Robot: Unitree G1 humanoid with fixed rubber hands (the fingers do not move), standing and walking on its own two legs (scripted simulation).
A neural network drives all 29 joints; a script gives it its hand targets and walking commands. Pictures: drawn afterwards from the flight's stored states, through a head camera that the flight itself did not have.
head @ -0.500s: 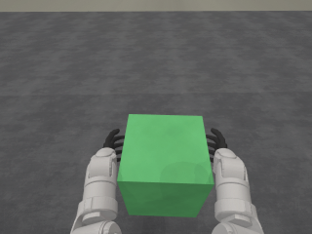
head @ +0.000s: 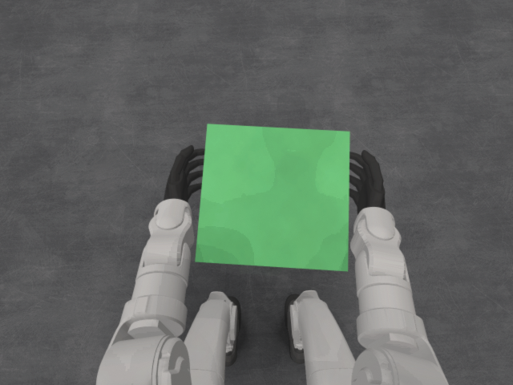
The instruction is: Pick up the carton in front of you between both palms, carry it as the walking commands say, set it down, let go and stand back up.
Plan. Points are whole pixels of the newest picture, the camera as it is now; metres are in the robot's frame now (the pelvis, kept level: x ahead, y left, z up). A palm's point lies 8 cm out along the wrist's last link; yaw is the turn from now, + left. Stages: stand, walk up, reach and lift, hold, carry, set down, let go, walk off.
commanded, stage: set down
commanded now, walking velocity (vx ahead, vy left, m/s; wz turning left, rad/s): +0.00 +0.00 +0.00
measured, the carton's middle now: (271, 205) +0.38 -0.01 -0.15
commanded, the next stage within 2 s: none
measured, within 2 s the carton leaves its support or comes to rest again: neither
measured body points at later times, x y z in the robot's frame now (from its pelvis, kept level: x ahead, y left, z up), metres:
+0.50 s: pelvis -0.03 +0.00 -0.13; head +0.22 +0.01 +0.24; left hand +0.45 +0.14 -0.22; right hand +0.42 -0.17 -0.21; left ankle +0.05 +0.10 -0.66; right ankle +0.06 -0.13 -0.66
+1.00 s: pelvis -0.05 +0.00 -0.24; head +0.28 +0.02 +0.06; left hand +0.49 +0.13 -0.38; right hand +0.45 -0.17 -0.37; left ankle +0.05 +0.10 -0.66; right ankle +0.05 -0.13 -0.66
